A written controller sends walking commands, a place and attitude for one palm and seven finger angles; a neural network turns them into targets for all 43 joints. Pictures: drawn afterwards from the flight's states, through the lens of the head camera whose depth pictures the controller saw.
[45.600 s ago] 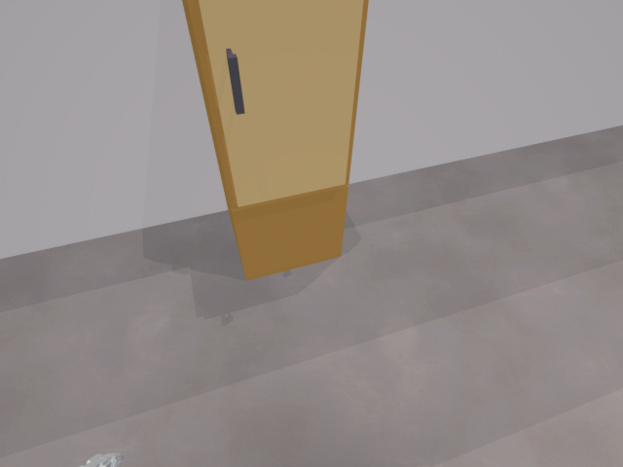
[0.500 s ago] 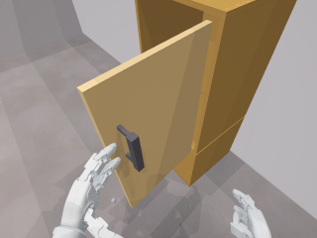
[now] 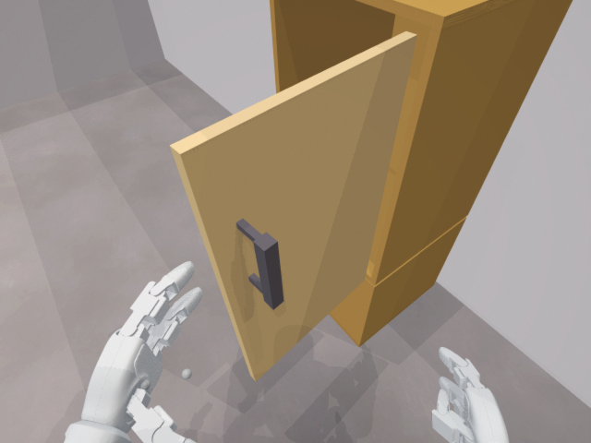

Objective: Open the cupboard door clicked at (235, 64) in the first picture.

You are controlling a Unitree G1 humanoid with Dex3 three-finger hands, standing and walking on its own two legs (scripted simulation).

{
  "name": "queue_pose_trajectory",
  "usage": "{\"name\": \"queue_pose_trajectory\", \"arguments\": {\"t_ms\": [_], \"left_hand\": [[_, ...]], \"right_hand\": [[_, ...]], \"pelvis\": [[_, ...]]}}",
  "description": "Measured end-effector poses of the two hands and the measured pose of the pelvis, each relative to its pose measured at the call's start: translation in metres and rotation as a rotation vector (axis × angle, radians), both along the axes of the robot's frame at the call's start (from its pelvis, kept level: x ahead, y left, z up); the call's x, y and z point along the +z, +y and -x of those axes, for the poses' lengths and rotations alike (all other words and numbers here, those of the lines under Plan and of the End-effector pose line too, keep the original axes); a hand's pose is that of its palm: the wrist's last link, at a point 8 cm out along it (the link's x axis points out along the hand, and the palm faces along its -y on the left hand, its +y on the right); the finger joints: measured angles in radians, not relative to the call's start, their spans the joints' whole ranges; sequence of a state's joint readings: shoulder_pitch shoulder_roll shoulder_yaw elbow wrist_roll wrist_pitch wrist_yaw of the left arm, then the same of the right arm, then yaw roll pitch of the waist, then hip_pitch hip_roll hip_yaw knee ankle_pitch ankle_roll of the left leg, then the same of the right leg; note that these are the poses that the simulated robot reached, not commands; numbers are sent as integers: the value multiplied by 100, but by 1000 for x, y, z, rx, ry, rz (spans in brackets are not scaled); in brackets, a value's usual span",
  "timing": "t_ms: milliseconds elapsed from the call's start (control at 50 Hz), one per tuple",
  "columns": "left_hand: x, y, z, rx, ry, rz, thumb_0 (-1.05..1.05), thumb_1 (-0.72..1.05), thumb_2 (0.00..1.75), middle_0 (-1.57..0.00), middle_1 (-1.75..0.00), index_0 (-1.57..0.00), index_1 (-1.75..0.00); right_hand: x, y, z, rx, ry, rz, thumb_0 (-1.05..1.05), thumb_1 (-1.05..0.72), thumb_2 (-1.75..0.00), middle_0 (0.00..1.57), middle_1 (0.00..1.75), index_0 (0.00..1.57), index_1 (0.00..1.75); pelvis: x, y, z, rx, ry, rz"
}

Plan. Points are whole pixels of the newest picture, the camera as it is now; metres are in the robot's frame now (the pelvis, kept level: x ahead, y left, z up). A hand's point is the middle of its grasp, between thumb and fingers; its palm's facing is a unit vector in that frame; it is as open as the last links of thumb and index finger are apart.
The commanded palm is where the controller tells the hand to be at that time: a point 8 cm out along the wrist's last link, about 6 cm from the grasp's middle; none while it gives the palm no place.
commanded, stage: draw the hand back to the body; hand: left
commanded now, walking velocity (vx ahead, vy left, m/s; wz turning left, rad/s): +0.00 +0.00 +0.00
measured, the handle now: (260, 265) +0.31 +0.07 +0.11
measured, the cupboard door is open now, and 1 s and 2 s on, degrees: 96 96 96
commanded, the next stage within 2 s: step back with the hand held close in 1.44 s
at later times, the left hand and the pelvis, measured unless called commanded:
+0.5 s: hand (101, 349) +0.18 +0.20 +0.15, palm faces +0.15 -0.95 -0.27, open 15.4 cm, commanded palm +0.14 +0.25 +0.16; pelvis +0.00 +0.02 +0.03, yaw +0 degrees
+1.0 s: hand (29, 289) +0.22 +0.27 +0.19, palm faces +0.39 -0.83 -0.41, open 9.8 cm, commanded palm +0.17 +0.32 +0.21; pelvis +0.03 +0.02 +0.05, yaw -1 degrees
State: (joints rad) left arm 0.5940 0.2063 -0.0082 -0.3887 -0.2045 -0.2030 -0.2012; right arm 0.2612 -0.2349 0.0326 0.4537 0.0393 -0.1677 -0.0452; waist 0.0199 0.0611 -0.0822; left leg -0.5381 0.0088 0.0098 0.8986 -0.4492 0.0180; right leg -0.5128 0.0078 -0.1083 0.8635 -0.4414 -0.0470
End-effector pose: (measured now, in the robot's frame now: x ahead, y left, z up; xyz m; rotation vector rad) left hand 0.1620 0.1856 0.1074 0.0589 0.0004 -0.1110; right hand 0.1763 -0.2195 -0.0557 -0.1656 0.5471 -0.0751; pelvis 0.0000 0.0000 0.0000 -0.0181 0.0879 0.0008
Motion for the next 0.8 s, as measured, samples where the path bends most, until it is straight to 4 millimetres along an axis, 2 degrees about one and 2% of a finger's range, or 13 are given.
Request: {"name": "queue_pose_trajectory", "arguments": {"t_ms": [180, 400, 460, 560, 680, 800], "left_hand": [[20, 20, 0, 25, -14, -14, -1, -49, 30, -15, -30, -15, -30], [40, 50, 7, 76, -22, -77, -1, -45, 32, -16, -30, -16, -30], [49, 60, 8, 195, -30, -182, -1, -39, 34, -16, -30, -16, -30], [54, 75, 10, 337, -16, -253, -1, -25, 40, -17, -30, -17, -30], [62, 92, 5, 412, -13, -305, -1, -5, 49, -17, -30, -17, -30], [78, 104, -5, 448, -57, -342, 0, 15, 57, -18, -30, -18, -30]], "right_hand": [[9, 14, 1, 6, -26, -16, 2, -90, -90, 21, 30, 20, 30], [24, 20, -7, 31, -57, 12, 2, -90, -90, 21, 30, 20, 30], [28, 22, -8, 27, -44, 34, 2, -90, -90, 21, 30, 20, 30], [32, 26, -8, 27, 4, 49, 1, -90, -90, 21, 30, 20, 30], [29, 30, -9, 40, 63, 56, 1, -90, -90, 21, 30, 20, 30], [27, 31, -15, 41, 96, 50, 1, -90, -90, 21, 30, 20, 30]], "pelvis": [[8, 8, -2, -1, -33, 5], [17, 14, -3, 4, -76, 11], [23, 15, -3, -1, -98, 12], [33, 17, -6, -4, -124, 10], [41, 21, -11, -7, -147, 4], [45, 24, -18, -13, -157, -2]]}}
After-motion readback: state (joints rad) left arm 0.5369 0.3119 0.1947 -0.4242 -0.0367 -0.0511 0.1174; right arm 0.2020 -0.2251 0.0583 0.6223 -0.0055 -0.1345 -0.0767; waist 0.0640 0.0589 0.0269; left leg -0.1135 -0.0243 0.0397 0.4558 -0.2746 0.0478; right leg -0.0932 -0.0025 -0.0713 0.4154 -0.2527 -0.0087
